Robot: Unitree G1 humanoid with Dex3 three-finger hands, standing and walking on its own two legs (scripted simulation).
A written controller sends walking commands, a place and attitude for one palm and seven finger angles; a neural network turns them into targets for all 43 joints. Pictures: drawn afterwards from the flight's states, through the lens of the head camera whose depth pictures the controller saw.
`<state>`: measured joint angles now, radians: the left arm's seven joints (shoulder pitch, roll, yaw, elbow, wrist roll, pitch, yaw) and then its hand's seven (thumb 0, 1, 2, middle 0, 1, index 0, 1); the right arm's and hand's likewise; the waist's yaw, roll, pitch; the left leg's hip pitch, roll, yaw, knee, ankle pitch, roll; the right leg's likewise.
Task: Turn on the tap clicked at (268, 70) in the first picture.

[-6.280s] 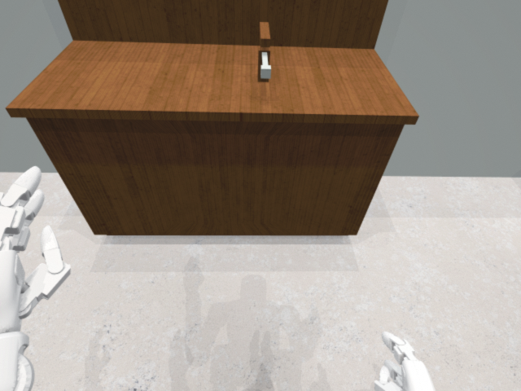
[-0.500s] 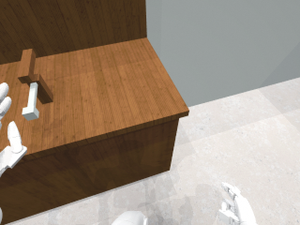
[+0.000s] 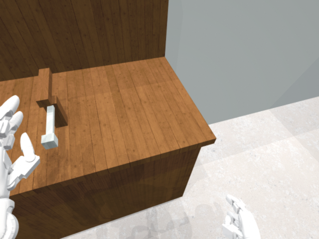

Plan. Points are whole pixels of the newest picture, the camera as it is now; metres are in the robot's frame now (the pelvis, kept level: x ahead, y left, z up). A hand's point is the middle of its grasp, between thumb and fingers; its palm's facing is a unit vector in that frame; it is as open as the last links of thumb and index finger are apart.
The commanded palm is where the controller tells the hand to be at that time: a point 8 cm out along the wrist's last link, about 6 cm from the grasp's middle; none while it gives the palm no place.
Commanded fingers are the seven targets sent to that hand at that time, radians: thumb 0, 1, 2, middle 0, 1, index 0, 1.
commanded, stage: come to a stop and stand still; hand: left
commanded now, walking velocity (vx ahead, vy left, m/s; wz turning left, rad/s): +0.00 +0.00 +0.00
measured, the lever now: (49, 141) +0.31 +0.31 +0.07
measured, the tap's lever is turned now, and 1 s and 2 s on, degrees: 0 0 0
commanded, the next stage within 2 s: look again from close up in 0.24 s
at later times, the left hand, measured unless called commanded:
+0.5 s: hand (14, 125) +0.25 +0.29 +0.20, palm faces +0.50 -0.77 -0.40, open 7.5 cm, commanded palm +0.16 +0.29 +0.17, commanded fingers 0.00 0.90 0.90 -0.20 -0.30 -0.20 -0.30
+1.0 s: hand (21, 165) +0.20 +0.27 +0.16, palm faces +0.36 -0.82 -0.44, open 7.5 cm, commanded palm +0.12 +0.30 +0.17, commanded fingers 0.00 0.90 0.90 -0.20 -0.30 -0.20 -0.30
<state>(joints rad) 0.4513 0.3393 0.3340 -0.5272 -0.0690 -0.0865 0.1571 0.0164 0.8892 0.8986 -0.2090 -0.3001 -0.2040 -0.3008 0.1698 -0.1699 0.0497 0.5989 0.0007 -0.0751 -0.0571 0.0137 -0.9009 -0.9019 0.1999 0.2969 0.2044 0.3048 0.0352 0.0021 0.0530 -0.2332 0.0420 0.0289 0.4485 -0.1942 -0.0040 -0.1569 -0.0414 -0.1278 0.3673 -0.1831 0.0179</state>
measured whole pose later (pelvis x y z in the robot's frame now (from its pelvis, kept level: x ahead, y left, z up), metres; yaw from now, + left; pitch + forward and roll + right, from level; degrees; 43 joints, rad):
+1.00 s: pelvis -0.03 +0.01 -0.01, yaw +2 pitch +1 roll -1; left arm 0.37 0.46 0.42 -0.55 -0.06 -0.27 0.08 0.02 0.89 0.90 -0.21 -0.30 -0.21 -0.30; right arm 0.15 -0.16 0.02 0.55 0.00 -0.18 0.05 0.01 -0.90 -0.90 0.20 0.30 0.21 0.30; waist 0.05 -0.05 0.16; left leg -0.38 0.01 0.01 0.57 -0.20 0.02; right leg -0.30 -0.02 -0.08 0.54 -0.24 0.01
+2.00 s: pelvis -0.02 +0.02 -0.01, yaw -2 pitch -2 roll -1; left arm 0.38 0.38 0.35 -0.39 -0.01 -0.20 0.08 0.02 0.88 0.90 -0.22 -0.30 -0.21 -0.30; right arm 0.26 -0.17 0.04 0.58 0.01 -0.16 -0.02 0.02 -0.90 -0.90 0.20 0.30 0.20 0.30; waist 0.03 -0.04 0.07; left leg -0.27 0.02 0.07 0.50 -0.21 0.03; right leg -0.21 -0.01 -0.02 0.48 -0.24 0.02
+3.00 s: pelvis +0.00 +0.02 +0.00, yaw -1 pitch -2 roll -1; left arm 0.42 0.35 0.34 -0.42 -0.03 -0.18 0.11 0.02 0.89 0.90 -0.21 -0.30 -0.21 -0.30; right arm 0.23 -0.20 0.01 0.59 0.02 -0.10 -0.04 0.02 -0.90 -0.90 0.20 0.30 0.20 0.30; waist 0.02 0.00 0.04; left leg -0.23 0.01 0.05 0.46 -0.20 0.04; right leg -0.15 -0.02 -0.03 0.39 -0.21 0.03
